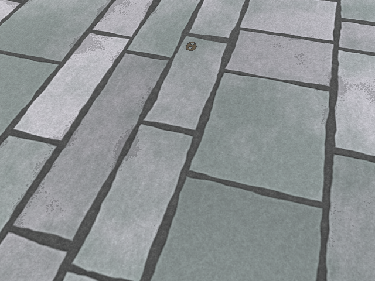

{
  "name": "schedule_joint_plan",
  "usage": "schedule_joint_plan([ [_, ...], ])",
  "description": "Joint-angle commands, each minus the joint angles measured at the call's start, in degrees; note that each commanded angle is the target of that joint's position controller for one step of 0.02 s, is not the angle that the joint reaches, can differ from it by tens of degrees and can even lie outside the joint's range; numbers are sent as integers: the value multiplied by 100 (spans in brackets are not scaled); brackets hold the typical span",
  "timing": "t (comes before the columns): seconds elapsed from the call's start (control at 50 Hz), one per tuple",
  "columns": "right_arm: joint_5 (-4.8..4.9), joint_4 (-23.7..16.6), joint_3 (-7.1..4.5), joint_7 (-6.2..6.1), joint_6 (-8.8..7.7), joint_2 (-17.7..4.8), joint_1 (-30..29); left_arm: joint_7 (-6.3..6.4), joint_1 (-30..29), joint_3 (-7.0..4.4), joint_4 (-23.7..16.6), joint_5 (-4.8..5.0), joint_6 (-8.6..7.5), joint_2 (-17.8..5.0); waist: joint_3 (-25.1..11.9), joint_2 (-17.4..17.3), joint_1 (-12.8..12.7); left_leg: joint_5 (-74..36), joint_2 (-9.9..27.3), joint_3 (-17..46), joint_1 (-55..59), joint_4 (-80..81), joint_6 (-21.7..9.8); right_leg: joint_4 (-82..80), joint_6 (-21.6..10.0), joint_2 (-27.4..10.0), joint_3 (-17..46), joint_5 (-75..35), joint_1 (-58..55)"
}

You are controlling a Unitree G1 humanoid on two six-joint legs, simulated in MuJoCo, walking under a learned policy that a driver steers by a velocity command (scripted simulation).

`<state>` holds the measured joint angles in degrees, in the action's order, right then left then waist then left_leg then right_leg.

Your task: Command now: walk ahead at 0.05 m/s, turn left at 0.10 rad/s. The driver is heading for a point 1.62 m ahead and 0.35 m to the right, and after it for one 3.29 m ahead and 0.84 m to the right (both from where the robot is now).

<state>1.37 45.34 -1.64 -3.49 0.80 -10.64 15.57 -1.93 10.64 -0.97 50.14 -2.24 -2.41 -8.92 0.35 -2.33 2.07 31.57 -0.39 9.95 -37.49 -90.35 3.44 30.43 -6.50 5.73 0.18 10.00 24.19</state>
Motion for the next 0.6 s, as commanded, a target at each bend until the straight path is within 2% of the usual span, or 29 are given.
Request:
schedule_joint_plan([
  [0.02,-181,-288,-288,-125,-9,-771,448,217,-618,-93,-703,-68,-60,-777,-741,458,237,-1036,466,-57,441,1306,299,-983,-1200,-1933,1739,-2761,-109],
  [0.04,-186,-262,-231,-112,-34,-555,437,267,-436,-145,-589,90,3,-875,-589,572,233,-1498,516,-343,843,3032,348,-993,-811,-1336,835,-2478,-4],
  [0.06,-186,-259,-128,-102,-74,-245,145,330,-190,-181,-530,173,75,-870,-645,855,-10,-1682,404,-592,1388,4129,393,-1065,-583,-1018,527,-1995,-33],
  [0.08,-120,-218,-88,-92,-73,-75,-25,356,213,-217,-398,188,156,-909,-773,1040,-230,-1583,226,-758,1618,4625,435,-1141,-536,-1004,647,-1231,-300],
  [0.1,-86,-176,-110,-81,-58,-133,-9,345,324,-234,-350,152,190,-944,-798,1122,-254,-1593,181,-767,1911,4890,427,-1176,-549,-1122,845,-675,-347],
  [0.12,-76,-105,-150,-54,-32,-205,131,314,256,-208,-361,142,196,-850,-794,1129,-147,-1800,155,-776,2232,5353,346,-1223,-515,-1208,979,-24,-314],
  [0.14,-95,-42,-178,-33,-20,-249,195,283,143,-158,-386,164,192,-689,-640,1081,-39,-2124,143,-784,2514,5969,219,-1210,-389,-1211,1070,486,-228],
  [0.16,-190,-30,-204,-8,-8,-342,163,245,302,-114,-330,161,176,-530,-486,933,-46,-2309,196,-703,2745,6283,95,-1219,-148,-1163,1163,925,-98],
  [0.18,-290,-66,-239,7,-4,-523,221,200,431,-80,-269,122,137,-431,-423,787,-31,-2537,545,-368,3116,6258,-60,-1138,134,-1122,1195,1392,167],
  [0.2,-303,-89,-306,17,7,-827,282,155,603,-92,-266,58,82,-432,-384,391,-197,-2953,862,-151,3421,6052,-251,-948,352,-851,999,1716,521],
  [0.22,-257,51,-395,66,13,-947,168,156,674,-142,-314,132,80,-500,-226,-208,-343,-1940,680,-269,2778,6005,-408,-944,468,-575,556,1350,163],
  [0.24,-241,32,-365,110,-23,-671,95,199,372,-186,-316,143,119,-700,-8,-90,-151,-1363,460,-362,2273,6160,-387,-756,552,-544,455,1253,-136],
  [0.26,-253,68,-321,120,-70,-533,34,242,236,-201,-374,152,167,-699,78,-138,-163,-1367,426,-392,2098,6255,-324,-671,546,-564,436,1170,-254],
  [0.32,-211,160,-300,127,-192,-482,-49,298,456,-202,-312,110,249,-591,94,-334,-287,-1934,401,-387,2078,6256,-256,-444,530,-548,359,703,-528],
  [0.4,-176,307,-304,132,-280,-565,-17,318,506,-242,-228,154,241,-632,-27,-125,-302,-2444,365,-377,2131,6153,-282,-232,574,-548,306,37,-903],
  [0.6,-124,749,-286,180,-335,-521,37,414,510,-302,38,217,350,-686,-46,160,-288,-3057,255,-462,2305,6089,-334,-96,693,-614,306,-596,-1323],
])
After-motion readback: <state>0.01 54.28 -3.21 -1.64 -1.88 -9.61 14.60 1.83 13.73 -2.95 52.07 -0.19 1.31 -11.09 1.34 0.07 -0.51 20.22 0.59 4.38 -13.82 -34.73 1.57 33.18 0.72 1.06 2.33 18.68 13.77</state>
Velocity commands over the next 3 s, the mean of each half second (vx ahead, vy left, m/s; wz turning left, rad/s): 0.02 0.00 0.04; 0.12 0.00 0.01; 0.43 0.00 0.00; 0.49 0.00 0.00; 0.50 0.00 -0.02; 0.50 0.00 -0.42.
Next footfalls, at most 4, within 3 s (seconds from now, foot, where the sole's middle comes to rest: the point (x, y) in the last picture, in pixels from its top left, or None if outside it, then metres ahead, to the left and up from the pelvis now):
0.18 left None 0.10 0.19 -0.76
1.44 left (157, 266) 0.52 0.14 -0.76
1.98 right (217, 189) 0.82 -0.10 -0.76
2.54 left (160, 132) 1.13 0.13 -0.76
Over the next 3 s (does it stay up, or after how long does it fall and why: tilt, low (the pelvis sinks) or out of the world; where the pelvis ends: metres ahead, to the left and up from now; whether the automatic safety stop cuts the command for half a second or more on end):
stays up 1.19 0.01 0.01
